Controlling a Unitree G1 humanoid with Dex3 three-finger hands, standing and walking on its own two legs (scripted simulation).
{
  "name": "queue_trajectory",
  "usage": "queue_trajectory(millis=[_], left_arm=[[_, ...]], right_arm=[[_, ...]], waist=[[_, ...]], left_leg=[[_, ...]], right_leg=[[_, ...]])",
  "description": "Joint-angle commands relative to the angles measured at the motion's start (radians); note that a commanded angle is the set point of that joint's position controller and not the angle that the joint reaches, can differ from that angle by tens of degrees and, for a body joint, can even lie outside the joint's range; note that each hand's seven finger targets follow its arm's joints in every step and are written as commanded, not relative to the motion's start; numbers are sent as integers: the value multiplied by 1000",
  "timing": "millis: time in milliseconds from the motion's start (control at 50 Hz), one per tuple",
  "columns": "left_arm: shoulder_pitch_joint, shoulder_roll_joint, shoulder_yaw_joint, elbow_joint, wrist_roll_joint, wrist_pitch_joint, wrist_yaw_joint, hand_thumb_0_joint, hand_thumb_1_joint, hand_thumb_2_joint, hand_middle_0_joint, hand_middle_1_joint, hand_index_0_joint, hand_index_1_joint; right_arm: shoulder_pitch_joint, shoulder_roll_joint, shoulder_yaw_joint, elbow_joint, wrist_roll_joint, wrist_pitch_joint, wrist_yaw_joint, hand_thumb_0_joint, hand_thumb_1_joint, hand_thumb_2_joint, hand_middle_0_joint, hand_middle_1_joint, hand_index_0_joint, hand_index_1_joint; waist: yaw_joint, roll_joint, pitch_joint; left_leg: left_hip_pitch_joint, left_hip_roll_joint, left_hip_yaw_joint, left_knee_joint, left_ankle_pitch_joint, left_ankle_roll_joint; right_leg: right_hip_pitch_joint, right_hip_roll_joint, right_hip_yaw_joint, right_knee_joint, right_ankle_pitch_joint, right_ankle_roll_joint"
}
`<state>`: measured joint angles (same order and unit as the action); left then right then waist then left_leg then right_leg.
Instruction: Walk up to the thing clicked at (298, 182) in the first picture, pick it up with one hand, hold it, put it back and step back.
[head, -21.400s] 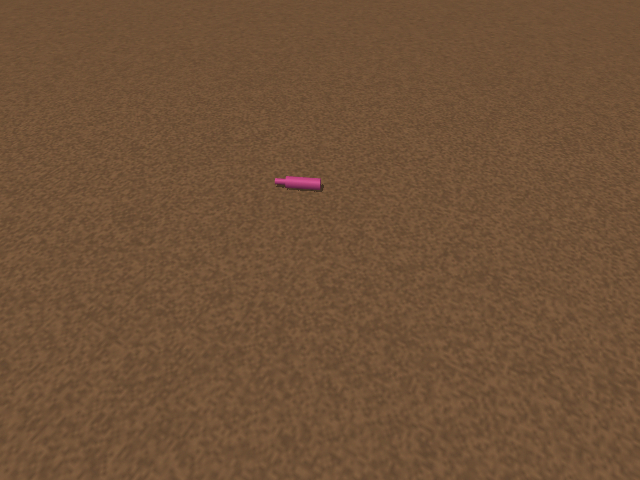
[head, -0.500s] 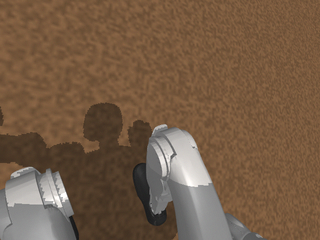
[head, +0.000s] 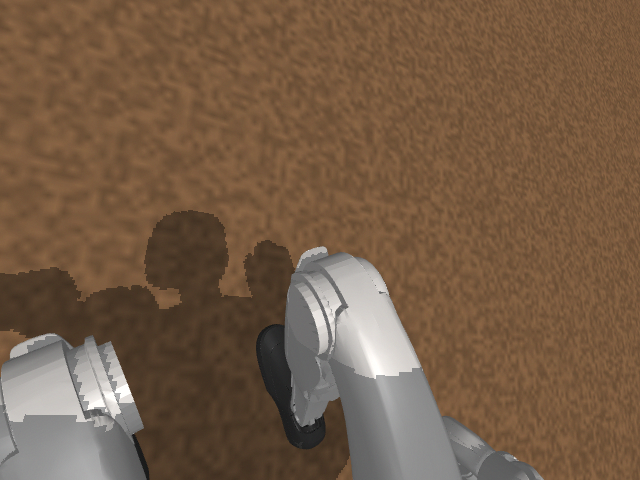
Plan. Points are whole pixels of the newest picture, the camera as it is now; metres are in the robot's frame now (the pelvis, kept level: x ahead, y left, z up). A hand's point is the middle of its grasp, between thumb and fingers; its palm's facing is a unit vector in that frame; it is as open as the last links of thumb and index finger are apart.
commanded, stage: close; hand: left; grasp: from above
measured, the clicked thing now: out of the picture +0.43 +0.37 -0.26
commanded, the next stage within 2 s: settle in 1.44 s
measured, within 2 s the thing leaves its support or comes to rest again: leaves its support in 1.94 s
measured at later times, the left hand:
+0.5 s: hand out of the picture +0.42 +0.33 -0.25, palm faces -0.47 -0.15 -0.87, open 11.9 cm
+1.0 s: hand out of the picture +0.42 +0.33 -0.25, palm faces -0.46 -0.14 -0.88, open 9.3 cm
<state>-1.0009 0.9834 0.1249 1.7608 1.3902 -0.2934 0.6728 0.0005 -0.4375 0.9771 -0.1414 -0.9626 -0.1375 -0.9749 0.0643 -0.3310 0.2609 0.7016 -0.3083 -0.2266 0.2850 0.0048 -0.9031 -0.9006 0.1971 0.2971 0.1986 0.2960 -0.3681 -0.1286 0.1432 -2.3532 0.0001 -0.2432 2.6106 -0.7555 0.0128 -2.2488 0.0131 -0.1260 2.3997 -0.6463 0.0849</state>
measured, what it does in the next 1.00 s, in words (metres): stands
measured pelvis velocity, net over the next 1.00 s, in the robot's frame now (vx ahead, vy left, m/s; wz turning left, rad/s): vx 0.00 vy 0.00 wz -0.01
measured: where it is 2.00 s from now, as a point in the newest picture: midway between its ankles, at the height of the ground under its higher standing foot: (222, 455)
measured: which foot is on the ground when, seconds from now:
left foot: down 0.00-1.00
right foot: down 0.00-1.00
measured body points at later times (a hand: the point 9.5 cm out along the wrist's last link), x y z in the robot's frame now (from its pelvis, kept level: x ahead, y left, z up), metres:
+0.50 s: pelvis +0.00 +0.00 +0.00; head +0.27 +0.13 +0.34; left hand +0.44 +0.33 -0.20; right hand +0.07 -0.26 -0.05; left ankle +0.05 +0.12 -0.26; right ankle +0.12 -0.13 -0.26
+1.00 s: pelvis +0.00 +0.00 +0.00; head +0.26 +0.14 +0.34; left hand +0.44 +0.33 -0.19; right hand +0.07 -0.25 -0.05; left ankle +0.05 +0.12 -0.26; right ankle +0.12 -0.13 -0.26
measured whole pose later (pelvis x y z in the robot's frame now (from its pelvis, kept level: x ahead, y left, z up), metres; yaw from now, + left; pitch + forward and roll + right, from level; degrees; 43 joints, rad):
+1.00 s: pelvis +0.00 +0.00 +0.00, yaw +0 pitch +27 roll -15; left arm -1.02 1.02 0.11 1.75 1.36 -0.30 0.64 0.00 0.15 0.58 -0.55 -0.69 -0.59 -0.66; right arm 0.07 -0.34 0.29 0.68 -0.29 -0.23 0.28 0.01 -0.90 -0.90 0.20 0.30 0.20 0.30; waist -0.37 -0.13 0.16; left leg -2.35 0.00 -0.25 2.60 -0.75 0.01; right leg -2.24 0.02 -0.14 2.38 -0.63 0.08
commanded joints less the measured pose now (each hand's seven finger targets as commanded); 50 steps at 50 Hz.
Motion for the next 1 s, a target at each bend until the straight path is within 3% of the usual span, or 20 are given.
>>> queue_trajectory(millis=[0,100,160,220,280,380,400,480,540,600,620,660,740,800,840,920,940,980], left_arm=[[-241,215,11,-79,-22,17,44,0,-321,868,-216,-899,-219,-895],[-223,200,6,-66,-38,25,24,0,-280,811,-229,-885,-242,-871],[-270,266,32,-126,-52,19,23,0,-250,804,-275,-852,-282,-845],[-225,232,14,-89,-49,22,8,0,-228,767,-298,-811,-303,-806],[-236,256,26,-106,-62,12,2,0,-201,744,-309,-804,-318,-794],[-232,229,4,-107,-61,-3,-19,0,-128,732,-374,-780,-381,-773],[-246,257,23,-151,-62,-10,-15,0,-114,726,-382,-772,-390,-764],[-226,226,12,-123,-51,-17,-14,0,-82,702,-397,-754,-408,-742],[-216,216,-6,-87,-51,-18,-13,0,-39,675,-421,-756,-438,-739],[-254,264,13,-158,-39,-27,-1,0,20,676,-476,-732,-488,-719],[-236,250,14,-143,-33,-23,1,0,26,657,-473,-729,-489,-713],[-213,209,-6,-75,-39,-18,2,0,55,628,-481,-729,-504,-704],[-245,245,4,-113,-38,-17,5,0,113,615,-533,-700,-554,-679],[-252,242,9,-126,-34,-16,9,0,174,579,-569,-692,-597,-663],[-218,209,-14,-82,-41,-8,5,0,180,572,-571,-689,-600,-659],[-247,257,6,-119,-46,-6,4,0,227,540,-613,-649,-642,-620],[-229,247,3,-78,-44,0,0,0,235,527,-620,-639,-649,-610],[-227,247,7,-83,-48,-1,-2,0,245,531,-634,-631,-660,-605]], right_arm=[[163,-351,-104,9,9,-13,-3,0,-894,-900,200,300,200,300],[162,-343,-88,-6,12,-24,7,0,-892,-899,200,300,200,300],[166,-358,-94,6,19,-28,-2,0,-897,-902,200,300,200,300],[172,-349,-89,-2,20,-28,3,0,-897,-902,200,300,200,300],[180,-350,-84,3,22,-23,0,0,-895,-902,200,300,200,300],[176,-342,-85,-9,26,-20,-3,0,-896,-902,200,300,200,300],[186,-353,-93,-6,25,-14,-3,0,-896,-902,200,300,200,300],[200,-339,-87,-10,23,-5,-1,0,-894,-901,200,300,200,300],[176,-336,-79,-8,27,-7,-3,0,-896,-901,199,300,200,300],[173,-350,-92,-6,28,-5,-10,0,-896,-902,199,300,199,300],[183,-346,-93,-9,23,-3,-8,0,-895,-902,199,300,199,300],[168,-334,-80,-7,24,-3,-4,0,-895,-901,199,300,199,300],[168,-349,-87,-11,21,-7,-11,0,-894,-901,199,300,199,300],[181,-345,-84,-14,19,-5,-11,0,-895,-901,199,300,199,300],[170,-337,-78,-16,19,-8,-8,0,-895,-901,199,300,199,300],[173,-345,-80,-14,20,-9,-15,0,-895,-901,199,300,199,300],[178,-344,-74,-17,23,-11,-14,0,-895,-901,199,300,199,300],[182,-341,-73,-19,21,-6,-17,0,-896,-901,199,300,199,300]], waist=[[-50,527,-603],[-60,496,-585],[-42,528,-634],[-51,519,-614],[-47,530,-632],[-53,508,-609],[-44,528,-641],[-52,519,-630],[-55,505,-579],[-36,550,-633],[-41,554,-647],[-52,518,-582],[-47,530,-597],[-50,542,-617],[-58,499,-573],[-46,514,-608],[-55,503,-576],[-52,498,-597]], left_leg=[[493,21,93,-317,235,-14],[481,21,91,-304,249,-10],[487,22,99,-310,245,-9],[490,23,97,-301,261,-10],[496,25,96,-303,285,-12],[486,23,99,-299,244,-10],[492,24,99,-312,257,-10],[510,25,92,-311,292,-15],[481,23,94,-308,258,-12],[520,26,86,-324,262,-18],[534,29,82,-326,280,-21],[475,26,85,-318,254,-17],[499,25,89,-322,241,-16],[507,27,84,-334,247,-18],[469,27,88,-325,228,-13],[482,25,94,-323,238,-11],[474,25,88,-324,224,-12],[479,26,87,-323,233,-12]], right_leg=[[299,39,-136,-155,230,-92],[314,40,-140,-157,247,-86],[351,41,-128,-172,242,-92],[342,42,-135,-165,258,-89],[371,44,-132,-167,278,-91],[348,42,-138,-169,246,-91],[363,47,-138,-178,251,-94],[351,45,-145,-166,278,-91],[332,44,-143,-168,250,-92],[330,44,-140,-169,247,-96],[333,45,-144,-163,261,-96],[313,43,-146,-158,246,-95],[315,43,-142,-170,231,-95],[320,45,-148,-170,237,-95],[318,46,-144,-178,226,-92],[335,45,-137,-187,229,-93],[315,39,-140,-175,221,-91],[330,45,-142,-182,229,-93]])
